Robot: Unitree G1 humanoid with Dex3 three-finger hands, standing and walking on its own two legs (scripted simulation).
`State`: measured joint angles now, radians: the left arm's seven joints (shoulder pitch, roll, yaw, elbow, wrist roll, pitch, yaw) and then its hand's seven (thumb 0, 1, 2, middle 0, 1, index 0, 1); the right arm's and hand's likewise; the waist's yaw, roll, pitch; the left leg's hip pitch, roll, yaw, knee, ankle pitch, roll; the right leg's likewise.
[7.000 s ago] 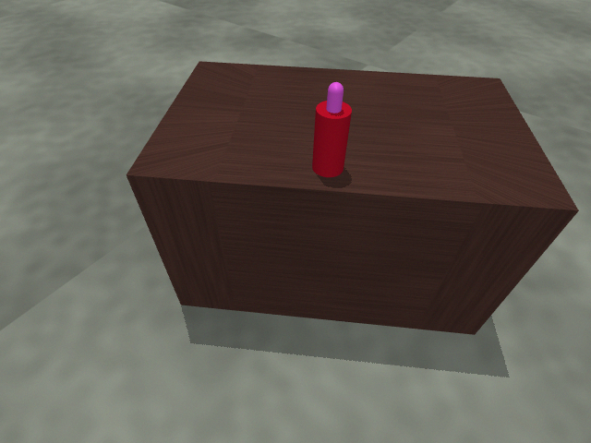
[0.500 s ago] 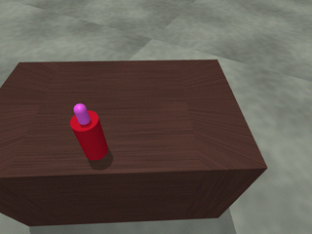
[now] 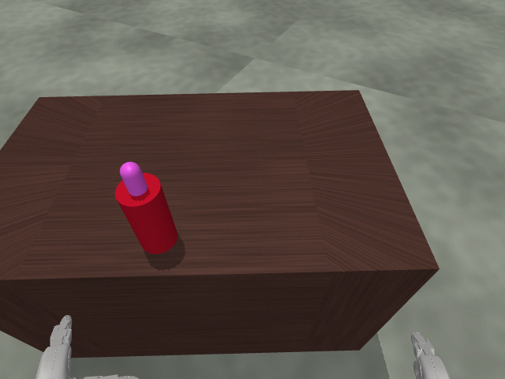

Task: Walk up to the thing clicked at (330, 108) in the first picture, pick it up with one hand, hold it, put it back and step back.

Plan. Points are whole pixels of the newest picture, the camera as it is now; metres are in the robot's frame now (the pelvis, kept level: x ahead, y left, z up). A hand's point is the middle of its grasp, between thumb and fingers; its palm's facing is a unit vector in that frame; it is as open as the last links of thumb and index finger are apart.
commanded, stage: rise first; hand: left
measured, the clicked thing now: (145, 206) +0.44 +0.23 -0.01
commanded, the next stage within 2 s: go down in 1.02 s
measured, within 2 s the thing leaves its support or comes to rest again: neither
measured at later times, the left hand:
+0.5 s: hand (80, 344) +0.19 +0.26 +0.00, palm faces +0.31 -0.88 -0.37, open 17.5 cm
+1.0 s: hand (56, 346) +0.17 +0.27 +0.03, palm faces +0.35 -0.85 -0.39, open 17.6 cm
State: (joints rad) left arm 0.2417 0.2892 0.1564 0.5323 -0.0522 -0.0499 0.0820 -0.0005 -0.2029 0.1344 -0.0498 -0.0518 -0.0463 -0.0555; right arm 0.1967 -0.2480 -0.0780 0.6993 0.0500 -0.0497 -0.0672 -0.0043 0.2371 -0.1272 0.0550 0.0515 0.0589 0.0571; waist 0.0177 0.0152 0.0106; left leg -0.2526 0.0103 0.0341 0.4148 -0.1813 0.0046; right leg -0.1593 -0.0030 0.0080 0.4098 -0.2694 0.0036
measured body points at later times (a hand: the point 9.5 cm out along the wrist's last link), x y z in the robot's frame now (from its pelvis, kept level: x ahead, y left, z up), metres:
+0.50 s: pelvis +0.01 -0.01 +0.00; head +0.01 -0.02 +0.45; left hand +0.17 +0.30 +0.02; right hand +0.16 -0.27 -0.09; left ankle +0.02 +0.12 -0.74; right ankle -0.03 -0.12 -0.74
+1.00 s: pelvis -0.01 -0.01 +0.00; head -0.01 -0.02 +0.45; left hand +0.15 +0.31 +0.06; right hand +0.16 -0.27 -0.09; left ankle +0.02 +0.12 -0.74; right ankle -0.03 -0.12 -0.74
